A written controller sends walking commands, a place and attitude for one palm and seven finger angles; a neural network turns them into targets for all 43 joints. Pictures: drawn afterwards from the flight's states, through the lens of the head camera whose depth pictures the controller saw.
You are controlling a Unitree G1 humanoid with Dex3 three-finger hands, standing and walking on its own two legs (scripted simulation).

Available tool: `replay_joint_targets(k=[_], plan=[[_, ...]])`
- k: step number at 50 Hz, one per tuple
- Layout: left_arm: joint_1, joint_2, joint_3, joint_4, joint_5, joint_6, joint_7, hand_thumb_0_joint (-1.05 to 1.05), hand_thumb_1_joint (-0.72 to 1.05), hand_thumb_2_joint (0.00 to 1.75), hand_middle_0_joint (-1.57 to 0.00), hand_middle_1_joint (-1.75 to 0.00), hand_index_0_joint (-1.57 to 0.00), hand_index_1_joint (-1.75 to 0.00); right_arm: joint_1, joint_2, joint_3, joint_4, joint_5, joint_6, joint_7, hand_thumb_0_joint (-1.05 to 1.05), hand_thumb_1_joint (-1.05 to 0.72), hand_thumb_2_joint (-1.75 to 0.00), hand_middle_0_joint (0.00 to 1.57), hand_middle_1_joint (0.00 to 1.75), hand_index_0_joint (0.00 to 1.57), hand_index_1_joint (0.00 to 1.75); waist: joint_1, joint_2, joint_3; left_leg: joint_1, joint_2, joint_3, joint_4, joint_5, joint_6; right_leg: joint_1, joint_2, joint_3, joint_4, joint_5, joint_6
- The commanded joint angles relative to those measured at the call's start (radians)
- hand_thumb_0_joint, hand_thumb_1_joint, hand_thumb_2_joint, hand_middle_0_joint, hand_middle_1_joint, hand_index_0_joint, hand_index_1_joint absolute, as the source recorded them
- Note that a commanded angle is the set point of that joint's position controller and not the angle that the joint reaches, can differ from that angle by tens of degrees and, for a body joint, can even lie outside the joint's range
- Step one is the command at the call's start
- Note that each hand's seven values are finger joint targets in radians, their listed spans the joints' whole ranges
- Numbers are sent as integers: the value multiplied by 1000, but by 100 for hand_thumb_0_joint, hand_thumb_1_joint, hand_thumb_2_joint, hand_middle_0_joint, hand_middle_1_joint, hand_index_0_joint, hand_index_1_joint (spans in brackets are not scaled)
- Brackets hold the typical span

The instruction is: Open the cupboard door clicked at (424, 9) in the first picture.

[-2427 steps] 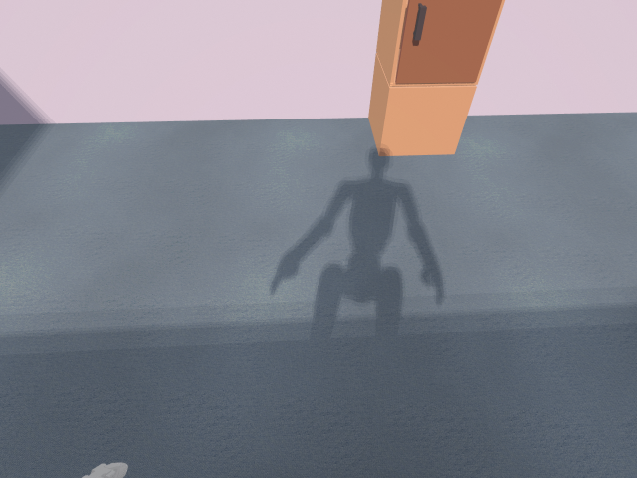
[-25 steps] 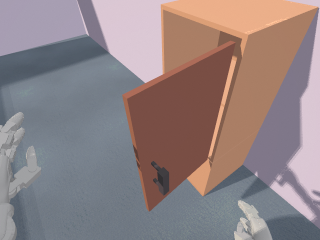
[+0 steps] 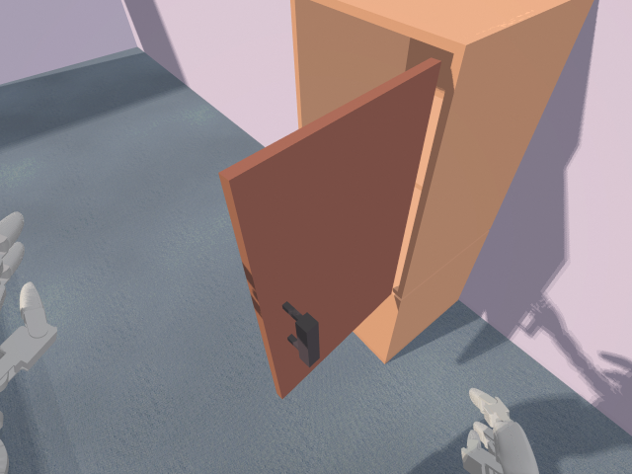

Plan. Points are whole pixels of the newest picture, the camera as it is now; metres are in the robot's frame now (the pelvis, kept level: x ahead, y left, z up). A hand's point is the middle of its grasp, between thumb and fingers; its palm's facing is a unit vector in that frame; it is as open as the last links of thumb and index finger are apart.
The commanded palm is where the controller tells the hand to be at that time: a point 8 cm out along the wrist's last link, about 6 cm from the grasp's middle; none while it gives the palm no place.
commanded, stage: step back with the hand held close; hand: left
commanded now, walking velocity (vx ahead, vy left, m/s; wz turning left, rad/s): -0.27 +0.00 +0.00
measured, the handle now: (299, 333) +0.35 +0.07 -0.09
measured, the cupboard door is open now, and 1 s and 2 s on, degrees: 96 96 96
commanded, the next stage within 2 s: stop stepping back and stand still in 1.42 s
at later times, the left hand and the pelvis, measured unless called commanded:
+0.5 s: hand out of the picture +0.12 +0.29 +0.15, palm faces +0.45 -0.74 -0.50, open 7.4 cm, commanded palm +0.06 +0.32 +0.17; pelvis -0.07 +0.02 -0.02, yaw +0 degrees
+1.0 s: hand out of the picture +0.06 +0.28 +0.16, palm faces +0.51 -0.67 -0.53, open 7.4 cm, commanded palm -0.01 +0.31 +0.17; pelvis -0.12 +0.00 -0.04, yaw +5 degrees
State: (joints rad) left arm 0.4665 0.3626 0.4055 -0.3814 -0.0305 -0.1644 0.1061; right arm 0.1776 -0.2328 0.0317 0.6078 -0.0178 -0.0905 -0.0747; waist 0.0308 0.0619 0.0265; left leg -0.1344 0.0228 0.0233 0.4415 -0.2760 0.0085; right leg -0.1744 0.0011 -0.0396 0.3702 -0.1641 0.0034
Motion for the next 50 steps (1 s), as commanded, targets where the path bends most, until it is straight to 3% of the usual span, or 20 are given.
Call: replay_joint_targets(k=[1, 6, 8, 10, 18, 20, 25, 28, 31, 33, 35, 37, 40, 43, 45, 48, 50], plan=[[52, 198, 120, -242, -5, -65, 23, 0, 90, 90, -20, -30, -20, -30, -98, -121, -68, -171, 6, -25, -23, 0, -90, -90, 20, 30, 20, 30, -15, -14, -188, -33, 21, -12, -43, 371, 10, 96, -53, 46, 18, 359, -5], [73, 233, 155, -275, -8, -61, 36, 0, 90, 90, -20, -30, -20, -30, -101, -115, -76, -195, 14, 2, -31, 0, -90, -90, 20, 30, 20, 30, -15, -39, -198, -82, 24, -20, -36, 379, 7, 100, -47, 47, 57, 398, 0], [65, 248, 169, -286, -6, -66, 41, 0, 90, 90, -20, -30, -20, -30, -110, -115, -79, -197, 14, 3, -35, 0, -90, -90, 20, 30, 20, 30, -11, -4, -182, -118, 26, -26, -48, 331, 12, 96, -43, 46, 63, 354, 3], [69, 232, 157, -282, -3, -68, 43, 0, 90, 90, -20, -30, -20, -30, -98, -117, -78, -201, 16, 2, -35, 0, -90, -90, 20, 30, 20, 30, -14, -16, -154, -167, 31, -31, -63, 256, 17, 94, -34, 50, 69, 290, 7], [23, 219, 157, -288, 31, -93, 57, 0, 90, 90, -20, -30, -20, -30, -85, -142, -80, -215, 17, -28, -33, 0, -90, -90, 20, 30, 20, 30, -16, 16, -52, -512, 58, -88, -145, -289, 73, 176, -14, 84, 134, 28, 13], [15, 214, 158, -293, 38, -102, 61, 0, 90, 90, -20, -30, -20, -30, -71, -140, -80, -214, 16, -38, -33, 0, -90, -90, 20, 30, 20, 30, -21, 4, -44, -560, 64, -97, -141, -356, 80, 177, -11, 90, 158, -12, 14], [-28, 215, 165, -332, 49, -123, 65, 0, 90, 90, -20, -30, -20, -30, -58, -141, -81, -212, 16, -67, -31, 0, -90, -90, 20, 30, 20, 30, -24, 51, -46, -631, 76, -125, -139, -446, 90, 180, 6, 97, 222, -61, 14], [-15, 237, 196, -324, 52, -141, 65, 0, 90, 90, -20, -30, -20, -30, -55, -139, -86, -205, 14, -85, -29, 0, -90, -90, 20, 30, 20, 30, -22, 41, -50, -652, 65, -125, -101, -458, 95, 179, 8, 138, 225, -37, 7], [-13, 225, 179, -331, 34, -145, 61, 0, 90, 90, -20, -30, -20, -30, -32, -127, -84, -188, 15, -93, -21, 0, -90, -90, 20, 30, 20, 30, -31, -65, -59, -528, 11, -81, 2, -361, 58, 50, -39, 197, 123, -58, -15], [-37, 234, 175, -336, 28, -146, 63, 0, 90, 90, -20, -30, -20, -30, -35, -130, -84, -174, 12, -92, -19, 0, -90, -90, 20, 30, 20, 30, -36, -66, -46, -463, -6, -74, 33, -326, 44, -43, -61, 216, 61, -126, -27], [-22, 232, 174, -324, 22, -146, 66, 0, 90, 90, -20, -30, -20, -30, -35, -124, -81, -165, 14, -91, -19, 0, -90, -90, 20, 30, 20, 30, -37, -64, -61, -434, -2, -81, 10, -302, 43, -63, -52, 188, 65, -136, -17], [0, 236, 186, -319, 22, -150, 67, 0, 90, 90, -20, -30, -20, -30, -43, -128, -84, -168, 17, -88, -20, 0, -90, -90, 20, 30, 20, 30, -32, -31, -81, -494, 25, -104, -45, -331, 60, 10, -25, 162, 129, -91, -3], [20, 233, 210, -329, 35, -154, 66, 0, 90, 90, -20, -30, -20, -30, -62, -137, -90, -183, 21, -91, -25, 0, -90, -90, 20, 30, 20, 30, -18, 59, -115, -689, 106, -170, -151, -424, 105, 217, 36, 113, 339, 52, 18], [38, 248, 249, -327, 51, -164, 59, 0, 90, 90, -20, -30, -20, -30, -76, -144, -105, -195, 17, -103, -23, 0, -90, -90, 20, 30, 20, 30, -13, 100, -114, -828, 151, -196, -162, -516, 142, 330, 74, 127, 473, 140, 21], [48, 242, 248, -328, 49, -168, 51, 0, 90, 90, -20, -30, -20, -30, -66, -134, -109, -196, 17, -108, -19, 0, -90, -90, 20, 30, 20, 30, -20, -8, -95, -764, 100, -131, -47, -506, 119, 219, 38, 218, 388, 131, -2], [-13, 257, 229, -367, 32, -163, 46, 0, 90, 90, -20, -30, -20, -30, -46, -121, -109, -170, 4, -104, -13, 0, -90, -90, 20, 30, 20, 30, -44, -132, -61, -535, -12, -43, 162, -417, 45, -94, -94, 393, 132, 34, -58], [-30, 259, 199, -356, 14, -149, 54, 0, 90, 90, -20, -30, -20, -30, -32, -99, -102, -140, 5, -86, -2, 0, -90, -90, 20, 30, 20, 30, -53, -229, -78, -282, -51, -20, 260, -259, 6, -323, -154, 403, -13, -133, -81]])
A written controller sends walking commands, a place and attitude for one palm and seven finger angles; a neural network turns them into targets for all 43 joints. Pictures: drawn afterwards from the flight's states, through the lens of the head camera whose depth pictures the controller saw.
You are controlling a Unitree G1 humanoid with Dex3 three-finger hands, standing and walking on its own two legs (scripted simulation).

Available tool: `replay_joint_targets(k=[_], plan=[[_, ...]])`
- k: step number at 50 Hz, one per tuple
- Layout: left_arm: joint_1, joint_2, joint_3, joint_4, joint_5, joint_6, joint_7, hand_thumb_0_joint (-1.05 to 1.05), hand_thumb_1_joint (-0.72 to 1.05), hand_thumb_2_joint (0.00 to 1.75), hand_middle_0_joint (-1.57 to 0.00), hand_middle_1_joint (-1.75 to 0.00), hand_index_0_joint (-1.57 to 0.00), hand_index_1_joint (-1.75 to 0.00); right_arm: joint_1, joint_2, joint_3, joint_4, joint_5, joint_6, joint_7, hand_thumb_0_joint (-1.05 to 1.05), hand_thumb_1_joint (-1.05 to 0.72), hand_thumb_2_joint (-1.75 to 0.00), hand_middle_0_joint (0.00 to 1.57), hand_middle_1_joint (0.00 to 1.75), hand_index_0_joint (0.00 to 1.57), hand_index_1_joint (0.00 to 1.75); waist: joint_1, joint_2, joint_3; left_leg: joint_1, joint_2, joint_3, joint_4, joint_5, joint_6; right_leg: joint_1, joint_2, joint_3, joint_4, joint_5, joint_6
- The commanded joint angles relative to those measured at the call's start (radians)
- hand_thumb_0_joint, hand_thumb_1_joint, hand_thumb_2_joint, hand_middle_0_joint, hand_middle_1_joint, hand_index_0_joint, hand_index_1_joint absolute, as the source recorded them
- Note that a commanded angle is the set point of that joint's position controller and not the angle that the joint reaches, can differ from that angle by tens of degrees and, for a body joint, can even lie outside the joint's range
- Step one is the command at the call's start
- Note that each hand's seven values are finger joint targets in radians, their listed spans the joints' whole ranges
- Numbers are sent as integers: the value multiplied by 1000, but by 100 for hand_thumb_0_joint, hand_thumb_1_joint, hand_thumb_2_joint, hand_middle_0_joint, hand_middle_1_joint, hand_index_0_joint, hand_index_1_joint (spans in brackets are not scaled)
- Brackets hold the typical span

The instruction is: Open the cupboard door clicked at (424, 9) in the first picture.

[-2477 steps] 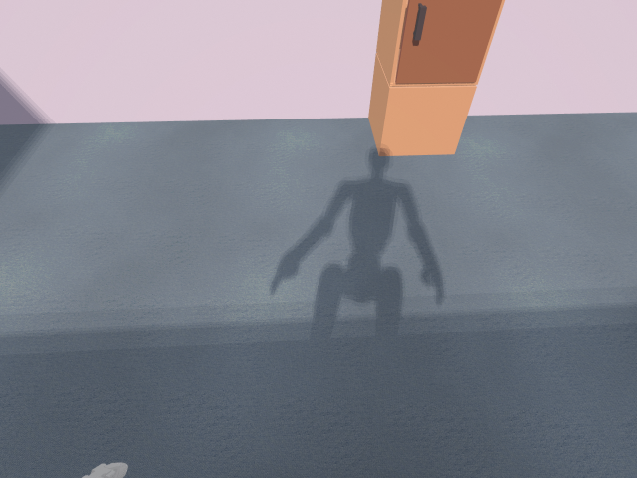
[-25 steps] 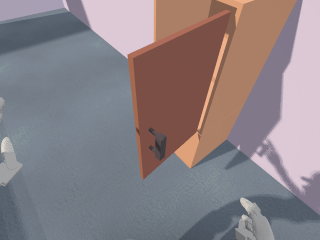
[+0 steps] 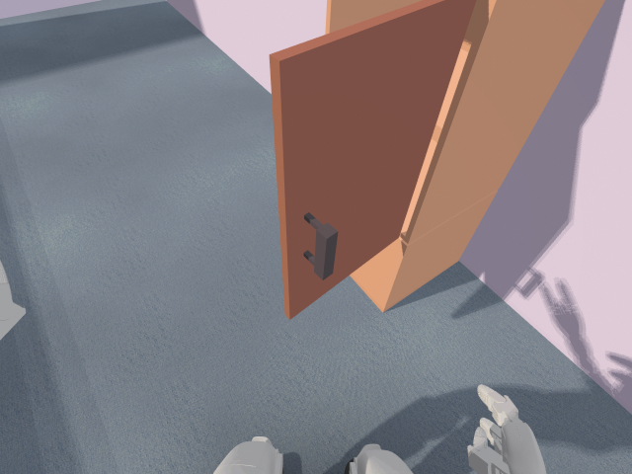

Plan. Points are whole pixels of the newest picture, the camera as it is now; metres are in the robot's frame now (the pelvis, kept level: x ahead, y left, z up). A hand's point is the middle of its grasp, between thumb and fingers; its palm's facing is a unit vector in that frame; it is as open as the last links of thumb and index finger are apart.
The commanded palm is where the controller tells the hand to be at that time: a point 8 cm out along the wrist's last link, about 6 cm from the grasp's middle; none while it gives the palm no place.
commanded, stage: step back with the hand held close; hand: left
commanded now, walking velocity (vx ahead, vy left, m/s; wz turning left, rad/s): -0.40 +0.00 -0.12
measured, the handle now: (317, 245) +0.47 +0.03 -0.05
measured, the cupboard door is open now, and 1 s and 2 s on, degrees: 96 96 96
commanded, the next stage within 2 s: stop stepping back and stand still in 0.42 s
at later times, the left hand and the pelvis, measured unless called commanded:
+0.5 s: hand out of the picture +0.13 +0.24 +0.20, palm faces +0.39 -0.80 -0.44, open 7.4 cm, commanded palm +0.06 +0.28 +0.21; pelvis -0.10 -0.01 +0.03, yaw -4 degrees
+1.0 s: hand out of the picture +0.05 +0.21 +0.18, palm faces +0.32 -0.84 -0.43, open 7.4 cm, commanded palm +0.00 +0.26 +0.21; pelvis -0.18 -0.02 +0.03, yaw -7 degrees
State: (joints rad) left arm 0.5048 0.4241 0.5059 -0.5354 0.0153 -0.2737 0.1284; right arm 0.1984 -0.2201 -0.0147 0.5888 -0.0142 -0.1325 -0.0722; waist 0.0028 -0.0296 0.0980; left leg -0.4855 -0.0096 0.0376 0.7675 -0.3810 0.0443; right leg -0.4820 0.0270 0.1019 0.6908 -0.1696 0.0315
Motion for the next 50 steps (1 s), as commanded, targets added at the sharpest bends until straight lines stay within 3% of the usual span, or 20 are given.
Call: replay_joint_targets(k=[1, 4, 6, 7, 9, 12, 14, 16, 19, 22, 24, 25, 26, 27, 30, 35, 37, 39, 41, 50], plan=[[-77, 202, 93, -205, -36, -40, 35, 0, 90, 90, -20, -30, -20, -30, -47, -111, -57, -110, 6, -36, -2, 0, -90, -90, 20, 30, 20, 30, -29, -141, -169, 156, -28, -28, -44, -130, -32, -83, -177, 226, -363, -213, -102], [-40, 198, 106, -226, -42, -59, 42, 0, 90, 90, -20, -30, -20, -30, -54, -125, -58, -120, 9, -29, -14, 0, -90, -90, 20, 30, 20, 30, -30, 74, -175, 74, 72, -168, -282, -256, 18, -28, -65, 80, -188, -299, -45], [-23, 171, 134, -270, -32, -60, 45, 0, 90, 90, -20, -30, -20, -30, -106, -137, -64, -150, -3, -43, -26, 0, -90, -90, 20, 30, 20, 30, -2, 358, -230, -304, 327, -409, -606, -459, 126, 348, 109, -88, 346, -210, 8], [-56, 203, 145, -313, -36, -58, 47, 0, 90, 90, -20, -30, -20, -30, -98, -101, -72, -141, -10, -61, -28, 0, -90, -90, 20, 30, 20, 30, -3, 292, -270, -221, 364, -396, -607, -270, 140, 301, 106, -68, 518, -278, -1], [12, 199, 147, -255, -65, -55, 55, 0, 90, 90, -20, -30, -20, -30, -110, -98, -92, -106, 4, -99, -15, 0, -90, -90, 20, 30, 20, 30, 18, 217, -296, 56, 341, -258, -487, -37, 114, 135, 63, -40, 477, -369, -17], [38, 170, 107, -182, -80, -29, 51, 0, 90, 90, -20, -30, -20, -30, -116, -96, -74, -107, 16, -98, 11, 0, -90, -90, 20, 30, 20, 30, 11, 311, -186, -36, 318, -97, -511, -102, 38, 230, 20, -111, 168, -419, -55], [-44, 165, 66, -164, -77, -46, 31, 0, 90, 90, -20, -30, -20, -30, -111, -88, -62, -85, 10, -99, 11, 0, -90, -90, 20, 30, 20, 30, 8, 141, -101, 36, 232, -43, -368, -98, -30, 144, -35, -30, -238, -368, -93], [-161, 269, 84, -166, -41, -65, 47, 0, 90, 90, -20, -30, -20, -30, -106, -69, -54, -57, 2, -86, 18, 0, -90, -90, 20, 30, 20, 30, 13, -252, -106, 137, 36, 4, 276, -38, -120, -166, -443, 587, -613, -264, -266], [-217, 224, 10, -158, -20, -6, 43, 0, 90, 90, -20, -30, -20, -30, -135, -52, -26, -69, 3, -71, 1, 0, -90, -90, 20, 30, 20, 30, 17, -258, -134, 7, 11, -24, 302, -96, -101, 154, -283, 262, -364, 559, -190], [-153, 184, -4, -132, -13, 19, 41, 0, 90, 90, -20, -30, -20, -30, -168, -58, 9, -73, 6, -32, -26, 0, -90, -90, 20, 30, 20, 30, 5, -89, -166, 116, -27, 60, -145, -10, -92, 311, -188, 119, -218, 891, -138], [-139, 204, 9, -197, -27, 7, 33, 0, 90, 90, -20, -30, -20, -30, -138, -88, -8, -81, 16, -18, -30, 0, -90, -90, 20, 30, 20, 30, -7, 104, -252, 313, 56, 16, -438, 530, -76, 291, -101, 47, -113, 647, -52], [-103, 225, 43, -245, -26, -3, 25, 0, 90, 90, -20, -30, -20, -30, -123, -123, -36, -106, 18, -19, -19, 0, -90, -90, 20, 30, 20, 30, 20, 232, -323, 441, 251, -147, -415, 939, -5, 180, -17, 9, -10, 136, -10], [-46, 231, 72, -248, -39, -15, 9, 0, 90, 90, -20, -30, -20, -30, -94, -124, -55, -121, 19, -33, 3, 0, -90, -90, 20, 30, 20, 30, 37, 216, -392, 505, 350, -169, -430, 994, 55, 135, 21, -4, 135, -280, -19], [66, 203, 85, -190, -53, -19, -1, 0, 90, 90, -20, -30, -20, -30, -89, -122, -69, -137, 23, -45, 16, 0, -90, -90, 20, 30, 20, 30, 38, 186, -376, 488, 371, -152, -440, 879, 84, 84, 49, -28, 251, -385, -22], [138, 197, 95, -296, -60, -2, 12, 0, 90, 90, -20, -30, -20, -30, -44, -100, -52, -133, 9, -78, 31, 0, -90, -90, 20, 30, 20, 30, 0, 273, -332, 532, 310, -104, -358, 1058, 64, 39, 7, -113, 131, -245, -13], [184, 206, 108, -243, -68, 27, 35, 0, 90, 90, -20, -30, -20, -30, -51, -115, -25, -147, 13, -72, 4, 0, -90, -90, 20, 30, 20, 30, -13, 227, -211, 193, 240, -40, -474, 230, 25, 331, 2, -175, -165, -170, -9], [124, 231, 120, -178, -60, 18, 47, 0, 90, 90, -20, -30, -20, -30, -73, -118, -27, -145, 10, -54, -10, 0, -90, -90, 20, 30, 20, 30, -24, 106, -148, 74, 140, -5, -393, -60, -18, 373, -68, -50, -347, -124, -55], [59, 245, 128, -132, -70, 13, 53, 0, 90, 90, -20, -30, -20, -30, -62, -118, -26, -131, -3, -42, -11, 0, -90, -90, 20, 30, 20, 30, -40, -28, -129, 174, 60, -2, -196, 25, -49, 160, -247, 168, -465, -181, -139], [63, 185, 56, -81, -63, 30, 54, 0, 90, 90, -20, -30, -20, -30, -26, -110, -39, -100, 22, -37, -7, 0, -90, -90, 20, 30, 20, 30, -14, -159, -168, 96, 33, -16, 16, 11, -49, 214, -305, 280, -501, -286, -165], [-23, 198, 31, -155, -30, -9, 58, 0, 90, 90, -20, -30, -20, -30, -29, -116, -28, -80, 5, -65, -20, 0, -90, -90, 20, 30, 20, 30, -16, 40, -115, 259, 53, -10, -363, 43, 10, 195, -203, 81, -361, -297, -109]])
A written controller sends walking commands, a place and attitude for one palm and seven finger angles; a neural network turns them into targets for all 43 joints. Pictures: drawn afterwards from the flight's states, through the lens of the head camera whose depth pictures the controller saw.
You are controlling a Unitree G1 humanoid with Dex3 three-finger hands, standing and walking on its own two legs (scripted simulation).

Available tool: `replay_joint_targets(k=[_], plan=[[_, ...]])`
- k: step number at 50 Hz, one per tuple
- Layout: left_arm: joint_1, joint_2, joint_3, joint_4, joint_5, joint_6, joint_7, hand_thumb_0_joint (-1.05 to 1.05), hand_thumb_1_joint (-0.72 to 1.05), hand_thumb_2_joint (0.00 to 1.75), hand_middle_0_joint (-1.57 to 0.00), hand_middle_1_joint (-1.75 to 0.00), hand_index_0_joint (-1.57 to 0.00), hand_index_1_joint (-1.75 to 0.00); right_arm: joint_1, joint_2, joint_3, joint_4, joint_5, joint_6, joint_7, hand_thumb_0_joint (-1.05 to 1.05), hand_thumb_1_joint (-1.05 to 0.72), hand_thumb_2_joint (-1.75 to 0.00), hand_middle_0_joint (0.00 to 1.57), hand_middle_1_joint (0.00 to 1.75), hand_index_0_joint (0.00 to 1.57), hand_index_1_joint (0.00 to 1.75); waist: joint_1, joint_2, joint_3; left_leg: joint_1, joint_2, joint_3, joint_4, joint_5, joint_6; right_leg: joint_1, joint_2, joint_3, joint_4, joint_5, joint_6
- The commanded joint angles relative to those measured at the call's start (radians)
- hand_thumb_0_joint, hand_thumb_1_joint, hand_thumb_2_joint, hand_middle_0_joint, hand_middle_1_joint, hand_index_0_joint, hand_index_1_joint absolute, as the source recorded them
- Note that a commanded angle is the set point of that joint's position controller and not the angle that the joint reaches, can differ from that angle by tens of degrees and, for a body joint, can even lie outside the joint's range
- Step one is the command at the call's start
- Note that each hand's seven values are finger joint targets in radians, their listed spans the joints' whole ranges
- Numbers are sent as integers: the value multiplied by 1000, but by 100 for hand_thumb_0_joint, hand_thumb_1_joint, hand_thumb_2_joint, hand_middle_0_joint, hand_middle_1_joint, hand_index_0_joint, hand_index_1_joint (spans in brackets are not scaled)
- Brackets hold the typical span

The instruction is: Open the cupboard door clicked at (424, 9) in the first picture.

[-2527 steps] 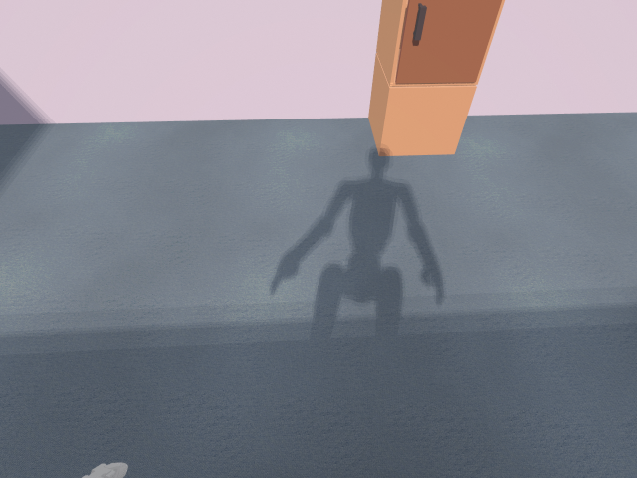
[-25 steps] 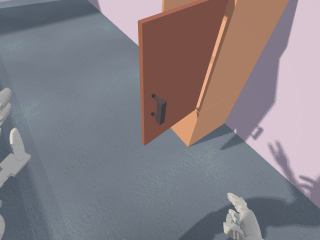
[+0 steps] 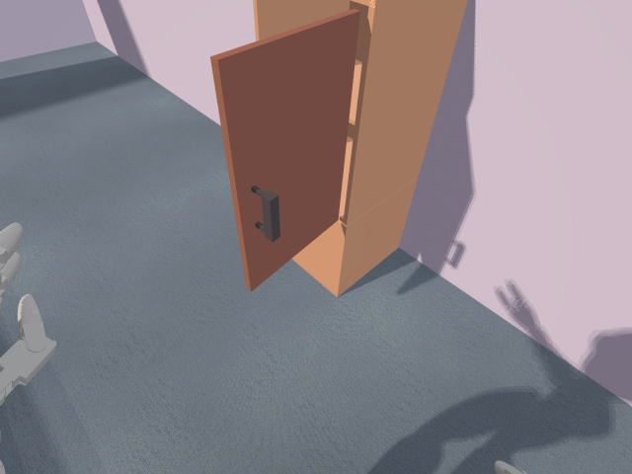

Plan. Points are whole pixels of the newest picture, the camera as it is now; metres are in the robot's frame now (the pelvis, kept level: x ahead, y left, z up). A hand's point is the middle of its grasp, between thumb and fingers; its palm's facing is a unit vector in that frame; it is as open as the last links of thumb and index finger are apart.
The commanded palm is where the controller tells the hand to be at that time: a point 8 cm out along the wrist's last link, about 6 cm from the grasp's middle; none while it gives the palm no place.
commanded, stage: stop stepping back and stand still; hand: left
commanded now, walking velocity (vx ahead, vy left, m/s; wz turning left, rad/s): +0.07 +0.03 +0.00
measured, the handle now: (264, 212) +0.64 +0.13 -0.08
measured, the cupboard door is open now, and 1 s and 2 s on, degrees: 96 96 96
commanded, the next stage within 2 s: let the arm hang, fingers relaxed in 0.82 s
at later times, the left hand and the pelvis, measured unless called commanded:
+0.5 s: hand (22, 344) +0.20 +0.29 +0.15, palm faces +0.39 -0.79 -0.46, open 7.4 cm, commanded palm +0.14 +0.32 +0.18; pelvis +0.00 +0.03 +0.00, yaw -1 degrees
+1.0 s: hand (51, 381) +0.20 +0.30 +0.07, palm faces +0.24 -0.82 -0.52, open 7.4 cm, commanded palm none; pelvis -0.01 +0.03 +0.00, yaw +1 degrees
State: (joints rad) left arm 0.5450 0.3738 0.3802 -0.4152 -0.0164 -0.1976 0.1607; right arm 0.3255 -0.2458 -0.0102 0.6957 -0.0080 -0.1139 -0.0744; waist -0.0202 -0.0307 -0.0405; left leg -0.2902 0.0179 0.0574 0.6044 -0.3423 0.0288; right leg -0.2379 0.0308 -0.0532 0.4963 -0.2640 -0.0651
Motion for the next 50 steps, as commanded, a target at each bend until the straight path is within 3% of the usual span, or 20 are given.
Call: replay_joint_targets(k=[1, 2, 3, 5, 7, 9, 12, 14, 18, 22, 28, 32, 41, 45, 46, 47, 48, 50], plan=[[-46, 250, 168, -295, -1, -91, 25, 0, 90, 90, -20, -30, -20, -30, -160, -100, -36, -200, -3, -86, -18, 0, -90, -90, 20, 30, 20, 30, 13, 108, 12, 61, 66, -85, -232, 26, 43, -27, -154, 207, -110, -139, 14], [-35, 249, 179, -309, -2, -93, 25, 0, 90, 90, -20, -30, -20, -30, -162, -111, -38, -210, -2, -86, -16, 0, -90, -90, 20, 30, 20, 30, 17, 151, 0, 49, 106, -142, -235, 94, 55, -7, -107, 169, -51, -57, 34], [-8, 284, 217, -289, -1, -96, 24, 0, 90, 90, -20, -30, -20, -30, -158, -98, -34, -194, 1, -84, -16, 0, -90, -90, 20, 30, 20, 30, 18, 186, -12, 20, 118, -149, -260, 4, 51, -14, -94, 141, -44, -113, 41], [-19, 234, 192, -255, 1, -93, 23, 0, 90, 90, -20, -30, -20, -30, -167, -90, -23, -195, -1, -83, -18, 0, -90, -90, 20, 30, 20, 30, 11, 185, 57, -78, 140, -186, -311, -65, 50, 7, -54, 100, -5, -72, 45], [-30, 211, 177, -186, -3, -87, 21, 0, 90, 90, -20, -30, -20, -30, -161, -92, -24, -189, 4, -85, -19, 0, -90, -90, 20, 30, 20, 30, 10, 99, 66, -107, 129, -163, -283, -34, 42, 36, -58, 110, -23, -4, 48], [-46, 196, 154, -151, -8, -84, 12, 0, 90, 90, -20, -30, -20, -30, -161, -90, -27, -188, 5, -89, -15, 0, -90, -90, 20, 30, 20, 30, 6, 19, 57, -77, 82, -102, -207, 20, 19, 13, -96, 171, -93, 5, 38], [-49, 185, 130, -138, -13, -77, 4, 0, 90, 90, -20, -30, -20, -30, -155, -83, -28, -181, 7, -83, -6, 0, -90, -90, 20, 30, 20, 30, 3, -31, 13, 24, 40, -49, -114, 89, 1, -42, -150, 231, -166, 2, 17], [-67, 184, 118, -165, -12, -70, 3, 0, 90, 90, -20, -30, -20, -30, -168, -80, -24, -185, 5, -82, -4, 0, -90, -90, 20, 30, 20, 30, 6, -13, -1, 57, 36, -49, -124, 121, -3, -45, -151, 219, -171, 18, 16], [-86, 220, 148, -231, -6, -68, 6, 0, 90, 90, -20, -30, -20, -30, -189, -84, -19, -198, 0, -79, -13, 0, -90, -90, 20, 30, 20, 30, 19, 89, -36, 75, 79, -91, -232, 214, 4, 23, -82, 132, -89, 139, 50], [-72, 211, 150, -260, -9, -66, 10, 0, 90, 90, -20, -30, -20, -30, -190, -77, -16, -215, 2, -77, -17, 0, -90, -90, 20, 30, 20, 30, 22, 127, -72, 84, 96, -92, -244, 321, 1, 81, -63, 96, -45, 240, 61], [-23, 190, 142, -219, -18, -59, 8, 0, 90, 90, -20, -30, -20, -30, -189, -80, -20, -224, 4, -70, -15, 0, -90, -90, 20, 30, 20, 30, 19, 96, -53, 61, 79, -76, -239, 288, -16, 87, -72, 101, -86, 255, 56], [-10, 189, 142, -237, -20, -60, 7, 0, 90, 90, -20, -30, -20, -30, -189, -85, -22, -230, 5, -62, -15, 0, -90, -90, 20, 30, 20, 30, 19, 103, -78, 78, 82, -78, -241, 334, -19, 100, -66, 91, -73, 282, 59], [-12, 198, 145, -250, -19, -58, 11, 0, 90, 90, -20, -30, -20, -30, -197, -87, -22, -235, 4, -59, -21, 0, -90, -90, 20, 30, 20, 30, 22, 118, -57, 54, 81, -84, -277, 232, -19, 90, -63, 84, -94, 200, 63], [-4, 198, 150, -220, -20, -57, 12, 0, 90, 90, -20, -30, -20, -30, -196, -85, -22, -231, 3, -59, -23, 0, -90, -90, 20, 30, 20, 30, 22, 81, -37, 40, 74, -83, -277, 174, -15, 78, -72, 95, -123, 170, 61], [-105, 33, -284, 556, 50, 82, -133, 0, 90, 90, -20, -30, -20, -30, -256, -261, -73, 13, 20, -90, 72, 0, -90, -90, 20, 30, 20, 30, -30, 97, 67, -37, 103, -130, -114, 334, 8, -71, -137, 49, 8, 238, 41], [-109, 18, -255, 583, 40, 167, -156, 0, 90, 90, -20, -30, -20, -30, -178, -213, -69, 9, 20, -13, 78, 0, -90, -90, 20, 30, 20, 30, -11, 101, -22, 14, 110, -116, -140, 393, -5, -62, -130, 91, -12, 171, 33], [-138, -1, -269, 614, 45, 176, -158, 0, 90, 90, -20, -30, -20, -30, -154, -196, -64, 16, 9, 9, 76, 0, -90, -90, 20, 30, 20, 30, -4, 37, -52, 16, 124, -133, -130, 389, 14, -58, -112, 74, 5, 113, 27], [-191, 16, -279, 709, 48, 179, -158, 0, 90, 90, -20, -30, -20, -30, -167, -195, -46, 18, -3, 41, 75, 0, -90, -90, 20, 30, 20, 30, 7, -74, -50, -18, 118, -165, -142, 282, 38, -33, -111, 87, -3, 66, 17]])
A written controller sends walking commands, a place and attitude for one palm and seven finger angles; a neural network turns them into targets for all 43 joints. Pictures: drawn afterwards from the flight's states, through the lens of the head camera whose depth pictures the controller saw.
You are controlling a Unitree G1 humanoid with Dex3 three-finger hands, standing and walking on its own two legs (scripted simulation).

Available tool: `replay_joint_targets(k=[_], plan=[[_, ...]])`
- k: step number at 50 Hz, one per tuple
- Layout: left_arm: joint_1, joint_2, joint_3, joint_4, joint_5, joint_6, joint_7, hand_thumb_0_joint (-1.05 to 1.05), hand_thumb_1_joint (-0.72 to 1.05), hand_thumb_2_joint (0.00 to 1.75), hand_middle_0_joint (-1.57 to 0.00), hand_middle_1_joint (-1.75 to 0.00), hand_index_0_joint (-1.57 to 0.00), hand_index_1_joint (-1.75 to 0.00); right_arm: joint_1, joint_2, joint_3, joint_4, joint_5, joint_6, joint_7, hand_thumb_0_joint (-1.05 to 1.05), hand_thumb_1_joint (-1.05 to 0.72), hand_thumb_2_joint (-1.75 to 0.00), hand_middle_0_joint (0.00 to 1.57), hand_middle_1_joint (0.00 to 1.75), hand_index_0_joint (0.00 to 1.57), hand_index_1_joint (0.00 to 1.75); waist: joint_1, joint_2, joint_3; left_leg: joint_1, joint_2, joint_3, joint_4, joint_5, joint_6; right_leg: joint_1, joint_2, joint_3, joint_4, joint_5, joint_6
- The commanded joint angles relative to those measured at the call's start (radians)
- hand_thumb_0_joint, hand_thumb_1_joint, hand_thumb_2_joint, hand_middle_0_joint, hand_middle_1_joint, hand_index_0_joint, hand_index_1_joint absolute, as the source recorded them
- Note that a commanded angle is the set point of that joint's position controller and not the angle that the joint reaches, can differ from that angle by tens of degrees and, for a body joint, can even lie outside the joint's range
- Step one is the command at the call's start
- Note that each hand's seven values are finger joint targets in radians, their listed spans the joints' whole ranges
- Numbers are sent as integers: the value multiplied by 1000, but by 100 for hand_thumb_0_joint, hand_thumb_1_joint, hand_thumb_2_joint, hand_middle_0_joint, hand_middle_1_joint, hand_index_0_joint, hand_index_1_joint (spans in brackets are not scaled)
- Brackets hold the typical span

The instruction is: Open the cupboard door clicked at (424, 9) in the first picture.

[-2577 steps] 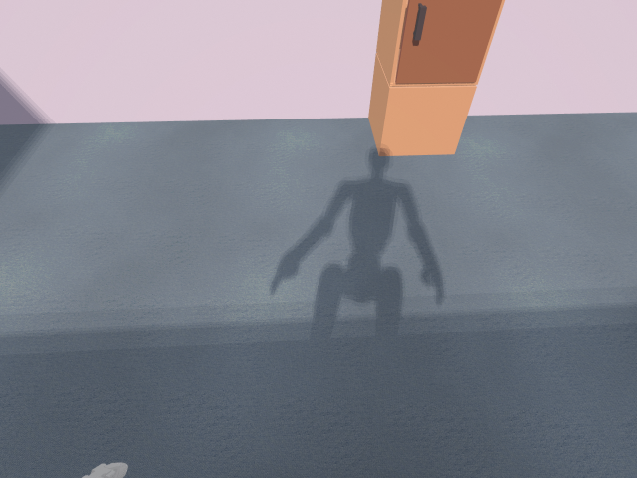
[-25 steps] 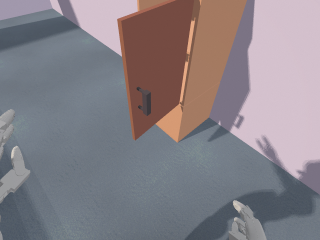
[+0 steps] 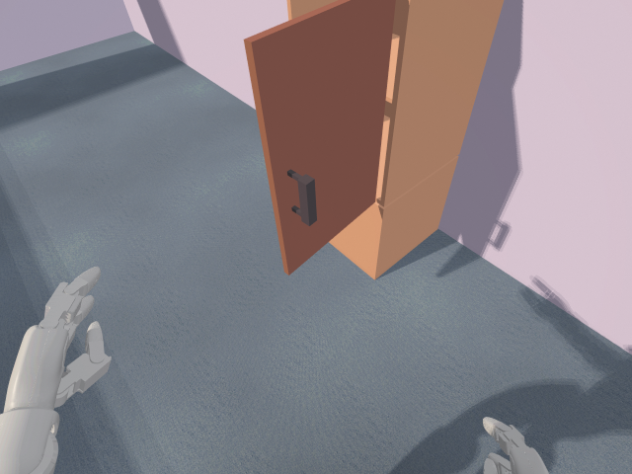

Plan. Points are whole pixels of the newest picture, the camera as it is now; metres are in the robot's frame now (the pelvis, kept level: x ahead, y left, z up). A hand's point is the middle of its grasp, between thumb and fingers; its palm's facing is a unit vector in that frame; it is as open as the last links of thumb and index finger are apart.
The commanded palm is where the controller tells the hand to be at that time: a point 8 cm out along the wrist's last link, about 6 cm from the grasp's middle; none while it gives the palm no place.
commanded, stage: let the arm hang, fingers relaxed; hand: left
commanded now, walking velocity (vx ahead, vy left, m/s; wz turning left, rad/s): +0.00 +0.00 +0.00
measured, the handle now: (300, 196) +0.66 +0.09 -0.08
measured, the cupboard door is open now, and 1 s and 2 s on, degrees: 96 96 96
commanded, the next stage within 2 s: look to check the result in 1.02 s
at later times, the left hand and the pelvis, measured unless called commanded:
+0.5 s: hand out of the picture -0.03 +0.19 -0.16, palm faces +0.00 -0.96 -0.28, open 7.3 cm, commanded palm none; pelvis -0.01 -0.02 +0.01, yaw +0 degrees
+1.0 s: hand out of the picture +0.08 +0.18 -0.15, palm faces -0.02 -0.96 -0.27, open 7.4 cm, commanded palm none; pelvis +0.01 -0.03 +0.01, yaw +0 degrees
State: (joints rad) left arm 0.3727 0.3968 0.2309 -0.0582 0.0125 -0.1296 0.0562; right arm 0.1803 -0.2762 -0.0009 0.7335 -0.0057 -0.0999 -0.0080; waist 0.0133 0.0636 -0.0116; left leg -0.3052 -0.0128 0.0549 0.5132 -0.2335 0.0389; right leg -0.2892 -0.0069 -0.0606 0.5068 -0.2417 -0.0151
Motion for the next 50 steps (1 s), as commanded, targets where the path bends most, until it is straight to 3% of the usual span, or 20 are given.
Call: replay_joint_targets(k=[1, 2, 3, 7, 12, 14, 17, 19, 26, 39, 50], plan=[[-53, 12, -134, 413, 24, 111, -54, 0, 90, 90, -20, -30, -20, -30, -26, -172, -53, -4, -12, 38, 10, 0, -90, -90, 20, 30, 20, 30, -25, -220, -66, -5, 131, -159, -47, 127, 25, 19, -85, 115, -36, 35, -42], [-87, 29, -137, 479, 25, 111, -53, 0, 90, 90, -20, -30, -20, -30, -24, -181, -54, 15, -17, 48, 11, 0, -90, -90, 20, 30, 20, 30, -27, -250, -62, 9, 117, -155, -47, 102, 23, 16, -98, 136, -54, 31, -52], [-118, 41, -145, 543, 24, 113, -51, 0, 90, 90, -20, -30, -20, -30, -27, -175, -52, 31, -19, 61, 12, 0, -90, -90, 20, 30, 20, 30, -27, -241, -35, 14, 101, -141, -45, 78, 17, -2, -114, 156, -81, 7, -62], [-172, 26, -183, 787, 12, 124, -43, 0, 90, 90, -20, -30, -20, -30, -27, -135, -26, 121, -25, 88, 9, 0, -90, -90, 20, 30, 20, 30, -25, -57, 7, 34, 102, -133, -125, 53, 4, 27, -97, 159, -111, -17, -51], [-140, -6, -187, 992, 2, 111, -38, 0, 90, 90, -20, -30, -20, -30, 9, -94, -20, 228, -21, 94, -6, 0, -90, -90, 20, 30, 20, 30, -22, 39, -10, 86, 96, -111, -148, 20, -10, 72, -105, 169, -181, -21, -58], [-138, -6, -188, 1042, -1, 108, -38, 0, 90, 90, -20, -30, -20, -30, 33, -94, -24, 260, -18, 96, -10, 0, -90, -90, 20, 30, 20, 30, -23, 48, -10, 92, 106, -114, -153, 20, -9, 87, -104, 160, -199, -11, -59], [-136, -12, -193, 1102, -4, 108, -39, 0, 90, 90, -20, -30, -20, -30, 65, -85, -25, 303, -15, 98, -15, 0, -90, -90, 20, 30, 20, 30, -24, 15, 13, 100, 109, -109, -164, 16, -10, 85, -106, 153, -221, -20, -60], [-140, -15, -195, 1126, -5, 110, -37, 0, 90, 90, -20, -30, -20, -30, 88, -87, -27, 322, -14, 102, -17, 0, -90, -90, 20, 30, 20, 30, -27, -38, 40, 99, 113, -114, -171, 3, -7, 70, -103, 149, -237, -56, -60], [-144, -8, -192, 1163, -5, 112, -33, 0, 90, 90, -20, -30, -20, -30, 111, -85, -32, 355, -16, 105, -19, 0, -90, -90, 20, 30, 20, 30, -27, -77, 60, 112, 111, -104, -176, -1, -4, 57, -105, 150, -256, -96, -59], [-200, 1, -187, 1154, -3, 104, -29, 0, 90, 90, -20, -30, -20, -30, 52, -90, -29, 363, -18, 95, -16, 0, -90, -90, 20, 30, 20, 30, -21, -64, 72, 126, 122, -110, -207, 86, -11, 92, -107, 138, -242, 27, -46], [-232, 19, -183, 1145, -3, 95, -30, 0, 90, 90, -20, -30, -20, -30, 9, -118, -31, 355, -18, 89, -17, 0, -90, -90, 20, 30, 20, 30, -23, -55, 31, 167, 126, -107, -218, 141, -19, 141, -111, 141, -244, 140, -42]])
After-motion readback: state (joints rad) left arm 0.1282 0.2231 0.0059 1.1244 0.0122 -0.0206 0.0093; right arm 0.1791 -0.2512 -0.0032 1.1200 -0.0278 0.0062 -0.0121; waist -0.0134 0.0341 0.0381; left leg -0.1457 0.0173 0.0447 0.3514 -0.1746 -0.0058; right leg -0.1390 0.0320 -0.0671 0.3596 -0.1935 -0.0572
